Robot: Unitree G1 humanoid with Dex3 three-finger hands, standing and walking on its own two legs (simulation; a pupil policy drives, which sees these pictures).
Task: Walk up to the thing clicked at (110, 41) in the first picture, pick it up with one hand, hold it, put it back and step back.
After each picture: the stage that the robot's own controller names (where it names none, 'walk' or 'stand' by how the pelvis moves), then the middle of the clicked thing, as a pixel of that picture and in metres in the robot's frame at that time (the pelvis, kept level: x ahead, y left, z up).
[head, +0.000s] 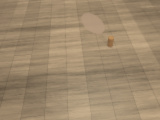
stand; (110, 41) +1.35 -0.30 -0.72
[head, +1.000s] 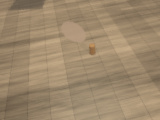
walk; (92, 49) +1.27 +0.03 -0.70
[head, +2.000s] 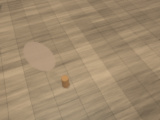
walk; (65, 81) +0.79 +0.20 -0.70
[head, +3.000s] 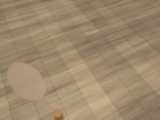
walk; (58, 115) +0.47 +0.20 -0.70
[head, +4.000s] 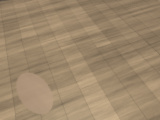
stand; out of the picture +0.38 +0.18 -0.72
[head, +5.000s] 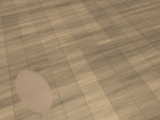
stand; out of the picture +0.36 +0.19 -0.72
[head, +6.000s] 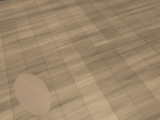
stand; out of the picture +0.37 +0.20 -0.73
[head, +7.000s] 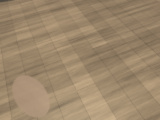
stand; out of the picture +0.35 +0.21 -0.73
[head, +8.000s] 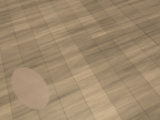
go down; out of the picture +0.36 +0.21 -0.72
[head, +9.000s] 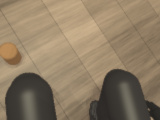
go down; (11, 54) +0.43 +0.27 -0.29
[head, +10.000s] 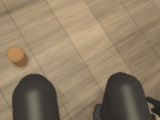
close in; (18, 57) +0.42 +0.28 -0.30
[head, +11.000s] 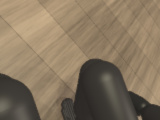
close in; out of the picture +0.39 +0.32 -0.21
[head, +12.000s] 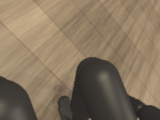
close; out of the picture +0.39 +0.32 -0.21
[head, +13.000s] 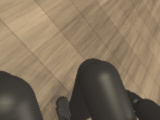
lift; out of the picture +0.37 +0.32 -0.22
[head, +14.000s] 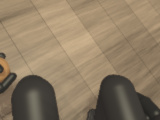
lift; out of the picture +0.32 +0.29 -0.09
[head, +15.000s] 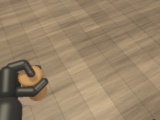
hold; (34, 84) +0.33 +0.18 +0.04
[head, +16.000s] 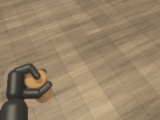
hold; (40, 87) +0.33 +0.17 +0.01
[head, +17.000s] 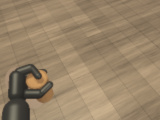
hold; (40, 87) +0.33 +0.17 +0.00
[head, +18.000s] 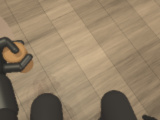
crouch; (19, 58) +0.42 +0.22 -0.08
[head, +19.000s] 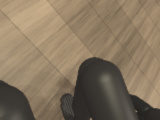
lower; out of the picture +0.39 +0.33 -0.22
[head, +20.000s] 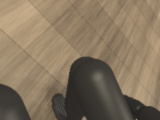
lower; out of the picture +0.40 +0.33 -0.22
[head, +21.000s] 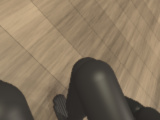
lower; out of the picture +0.40 +0.33 -0.22
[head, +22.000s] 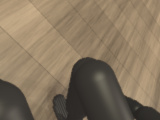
lower; out of the picture +0.40 +0.33 -0.22
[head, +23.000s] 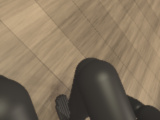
loosen; out of the picture +0.39 +0.33 -0.22
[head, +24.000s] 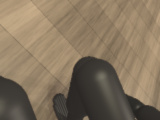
withdraw; out of the picture +0.39 +0.32 -0.22
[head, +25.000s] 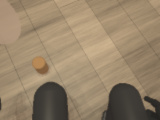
walk; (40, 65) +0.45 +0.25 -0.38
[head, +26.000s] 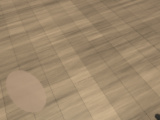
stand; out of the picture +0.38 +0.20 -0.66
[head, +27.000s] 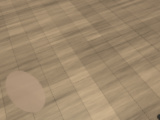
stand; out of the picture +0.39 +0.21 -0.67
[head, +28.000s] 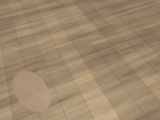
stand; out of the picture +0.40 +0.19 -0.71
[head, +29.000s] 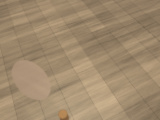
walk; (63, 116) +0.43 +0.17 -0.70
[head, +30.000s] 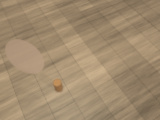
walk; (58, 85) +0.62 +0.21 -0.70
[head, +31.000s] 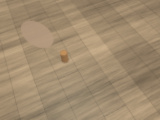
walk; (64, 56) +0.94 +0.20 -0.69
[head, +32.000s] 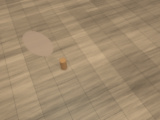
stand; (63, 63) +0.98 +0.23 -0.71
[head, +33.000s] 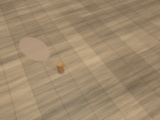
stand; (60, 67) +1.01 +0.24 -0.72
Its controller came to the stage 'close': yes
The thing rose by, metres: 0.71
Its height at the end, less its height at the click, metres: +0.00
